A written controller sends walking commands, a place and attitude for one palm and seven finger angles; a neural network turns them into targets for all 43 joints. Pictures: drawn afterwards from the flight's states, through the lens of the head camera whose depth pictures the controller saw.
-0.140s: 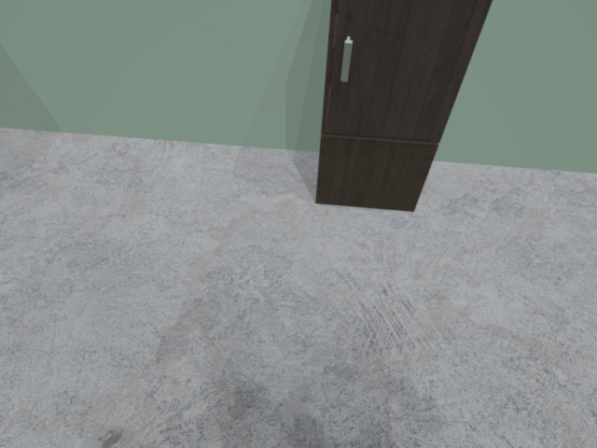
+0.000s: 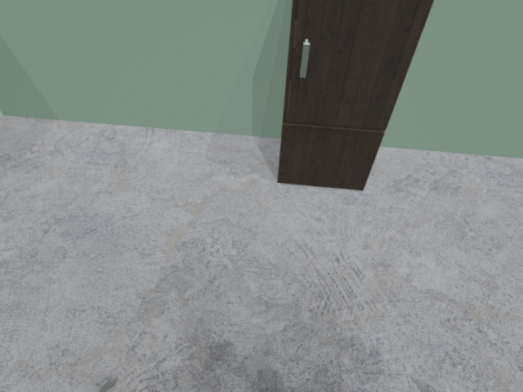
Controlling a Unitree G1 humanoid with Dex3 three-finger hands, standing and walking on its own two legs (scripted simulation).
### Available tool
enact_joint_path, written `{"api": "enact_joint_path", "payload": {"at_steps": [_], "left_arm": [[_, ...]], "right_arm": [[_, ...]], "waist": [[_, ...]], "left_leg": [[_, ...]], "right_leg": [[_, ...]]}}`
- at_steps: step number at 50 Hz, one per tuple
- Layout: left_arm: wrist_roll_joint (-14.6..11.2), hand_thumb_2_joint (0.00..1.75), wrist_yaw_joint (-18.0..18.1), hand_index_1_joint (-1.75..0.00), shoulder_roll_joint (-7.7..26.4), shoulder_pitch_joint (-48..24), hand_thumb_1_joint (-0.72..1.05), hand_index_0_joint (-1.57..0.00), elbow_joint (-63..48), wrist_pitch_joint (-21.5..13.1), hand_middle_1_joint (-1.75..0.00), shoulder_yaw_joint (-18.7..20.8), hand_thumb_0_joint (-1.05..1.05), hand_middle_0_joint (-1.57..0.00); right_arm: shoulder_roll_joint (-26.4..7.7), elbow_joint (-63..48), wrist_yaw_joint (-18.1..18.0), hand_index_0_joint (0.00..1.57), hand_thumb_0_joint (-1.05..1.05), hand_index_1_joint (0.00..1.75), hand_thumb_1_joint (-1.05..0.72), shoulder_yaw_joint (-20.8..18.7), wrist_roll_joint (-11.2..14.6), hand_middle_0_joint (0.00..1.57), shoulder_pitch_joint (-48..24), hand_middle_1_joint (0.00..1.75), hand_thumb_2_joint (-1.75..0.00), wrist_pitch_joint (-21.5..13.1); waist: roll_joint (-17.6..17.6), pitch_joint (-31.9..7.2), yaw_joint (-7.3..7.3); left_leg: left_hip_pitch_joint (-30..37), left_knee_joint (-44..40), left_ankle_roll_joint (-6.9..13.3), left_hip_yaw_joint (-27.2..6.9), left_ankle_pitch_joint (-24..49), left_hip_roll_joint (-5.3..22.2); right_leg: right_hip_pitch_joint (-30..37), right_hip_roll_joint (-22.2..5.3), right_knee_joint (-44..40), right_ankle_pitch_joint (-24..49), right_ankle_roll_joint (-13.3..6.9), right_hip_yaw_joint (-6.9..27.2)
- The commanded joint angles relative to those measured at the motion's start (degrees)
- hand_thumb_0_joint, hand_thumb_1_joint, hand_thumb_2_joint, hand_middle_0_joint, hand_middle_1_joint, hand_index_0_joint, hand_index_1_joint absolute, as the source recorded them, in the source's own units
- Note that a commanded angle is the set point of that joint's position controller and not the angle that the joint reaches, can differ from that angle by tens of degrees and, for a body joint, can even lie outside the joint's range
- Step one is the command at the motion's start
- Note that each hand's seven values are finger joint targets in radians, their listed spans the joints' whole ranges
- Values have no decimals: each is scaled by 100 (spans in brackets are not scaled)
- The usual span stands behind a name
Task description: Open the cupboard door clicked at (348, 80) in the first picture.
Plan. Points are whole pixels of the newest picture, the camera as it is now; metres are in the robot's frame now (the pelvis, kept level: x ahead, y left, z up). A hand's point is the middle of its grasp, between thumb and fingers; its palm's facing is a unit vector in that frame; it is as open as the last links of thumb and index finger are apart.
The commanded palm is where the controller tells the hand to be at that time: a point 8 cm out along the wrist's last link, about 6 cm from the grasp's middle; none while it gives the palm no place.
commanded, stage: stand and wait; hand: left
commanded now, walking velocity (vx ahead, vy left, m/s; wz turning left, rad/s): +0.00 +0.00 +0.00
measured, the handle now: (304, 58) +1.26 -0.09 -0.04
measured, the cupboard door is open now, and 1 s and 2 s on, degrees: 0 0 0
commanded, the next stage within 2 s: look at it before walking up in 0.74 s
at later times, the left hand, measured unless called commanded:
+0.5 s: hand out of the picture +0.05 +0.24 -0.15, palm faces -0.03 -0.94 -0.34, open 7.4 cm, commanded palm none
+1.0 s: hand out of the picture +0.05 +0.22 -0.15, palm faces -0.05 -0.94 -0.33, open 7.4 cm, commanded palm none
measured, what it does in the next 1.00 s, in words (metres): stands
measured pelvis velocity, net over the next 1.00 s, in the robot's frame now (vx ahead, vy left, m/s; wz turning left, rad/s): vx -0.03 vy -0.02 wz -0.01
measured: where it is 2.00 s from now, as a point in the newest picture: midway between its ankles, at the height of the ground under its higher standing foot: outside the picture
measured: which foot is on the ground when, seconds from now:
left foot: down 0.00-1.00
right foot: down 0.00-1.00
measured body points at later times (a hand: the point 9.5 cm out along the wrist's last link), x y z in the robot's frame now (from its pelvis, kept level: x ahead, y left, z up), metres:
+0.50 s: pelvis -0.02 -0.01 +0.01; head -0.02 -0.01 +0.46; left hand +0.05 +0.28 -0.13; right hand +0.06 -0.31 -0.12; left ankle -0.02 +0.10 -0.74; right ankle -0.01 -0.14 -0.74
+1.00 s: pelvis -0.03 -0.02 +0.01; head -0.03 -0.02 +0.46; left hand +0.05 +0.27 -0.13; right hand +0.04 -0.32 -0.13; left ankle -0.02 +0.10 -0.74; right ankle -0.01 -0.14 -0.74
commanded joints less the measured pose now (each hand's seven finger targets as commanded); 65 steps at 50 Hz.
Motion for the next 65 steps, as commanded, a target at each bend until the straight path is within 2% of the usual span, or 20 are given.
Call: {"api": "enact_joint_path", "payload": {"at_steps": [1,5,19,29,35,44,51,56,60,65], "left_arm": [[-17,90,104,-30,1178,-250,90,-20,-349,-150,-30,274,0,-20],[-15,90,107,-30,1160,-232,90,-20,-280,-155,-30,280,0,-20],[-20,90,86,-30,1188,-185,90,-20,43,-168,-30,269,0,-20],[-21,90,78,-30,1209,-177,90,-20,198,-183,-30,260,0,-20],[-19,90,77,-30,1209,-166,90,-20,228,-188,-30,257,0,-20],[-10,90,80,-30,1198,-150,90,-20,245,-200,-30,266,0,-20],[-17,90,84,-30,1198,-149,90,-20,258,-216,-30,260,0,-20],[-14,90,79,-30,1192,-155,90,-20,265,-207,-30,257,0,-20],[-15,90,81,-30,1196,-134,90,-20,279,-215,-30,255,0,-20],[-16,90,85,-30,1197,-153,90,-20,284,-214,-30,258,0,-20]], "right_arm": [[-1234,-294,-87,20,0,30,-90,-297,-15,20,-287,30,-90,-138],[-1233,-205,-92,20,0,30,-90,-291,-6,20,-325,30,-90,-149],[-1247,138,-81,20,0,30,-90,-257,22,20,-276,30,-90,-129],[-1265,352,-64,20,0,30,-90,-239,25,20,-166,30,-90,-119],[-1270,419,-57,20,0,30,-90,-229,21,20,-119,30,-90,-127],[-1242,453,-59,20,0,30,-90,-236,25,20,-83,30,-90,-132],[-1239,461,-65,20,0,30,-90,-235,30,20,-82,30,-90,-143],[-1253,469,-65,20,0,30,-90,-236,26,20,-108,30,-90,-134],[-1257,466,-70,20,0,30,-90,-237,32,20,-117,30,-90,-147],[-1263,461,-75,20,0,30,-90,-231,36,20,-136,30,-90,-144]], "waist": [[9,-372,-42],[39,-461,-38],[10,-231,-18],[-83,-89,-19],[-20,-99,-24],[-43,-86,-22],[-37,-229,-31],[14,-121,-30],[37,-265,-30],[12,-222,-27]], "left_leg": [[162,-599,123,-546,1734,738],[274,-643,114,-537,1816,755],[179,-923,69,-595,1099,766],[120,-1040,37,-618,767,771],[125,-1086,25,-629,701,775],[146,-1085,12,-598,738,793],[271,-1048,4,-582,1035,819],[241,-1089,-1,-580,922,815],[354,-1067,3,-558,1128,841],[365,-1089,-1,-544,1213,857]], "right_leg": [[147,-434,-378,1464,-357,320],[217,-443,-426,1539,-349,328],[197,-475,-796,1030,-353,445],[68,-484,-1000,610,-366,556],[34,-474,-1046,489,-370,600],[9,-472,-1090,553,-373,637],[124,-476,-1033,973,-376,612],[54,-468,-1076,831,-377,632],[151,-475,-1018,1125,-370,587],[181,-472,-1016,1245,-362,561]]}}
